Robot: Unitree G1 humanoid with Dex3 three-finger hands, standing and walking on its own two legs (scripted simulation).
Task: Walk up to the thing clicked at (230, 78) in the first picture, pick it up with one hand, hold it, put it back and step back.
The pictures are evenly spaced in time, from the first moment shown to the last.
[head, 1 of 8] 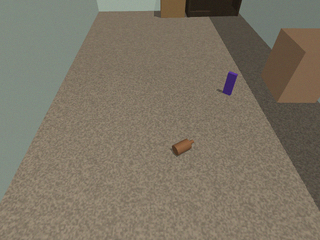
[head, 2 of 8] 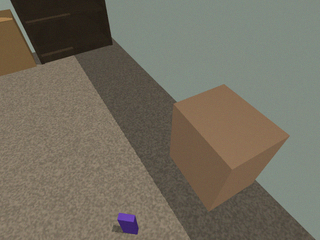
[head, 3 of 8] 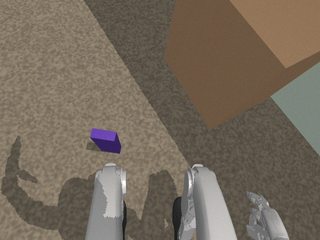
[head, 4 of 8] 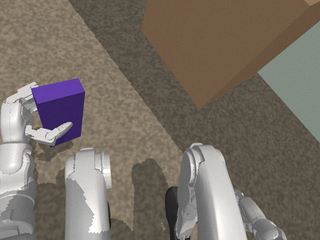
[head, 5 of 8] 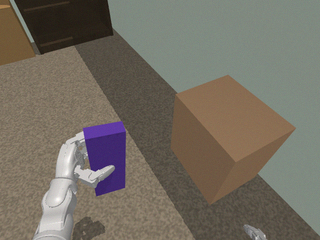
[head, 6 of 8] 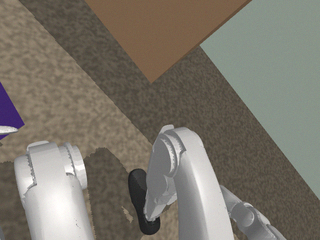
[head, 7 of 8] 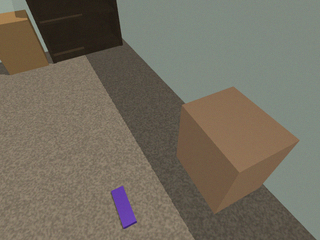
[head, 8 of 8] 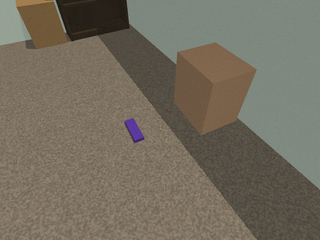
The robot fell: no
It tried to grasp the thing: yes
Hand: left
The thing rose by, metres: 0.67
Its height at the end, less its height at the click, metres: -0.10
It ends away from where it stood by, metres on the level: 0.15
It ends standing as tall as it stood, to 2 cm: no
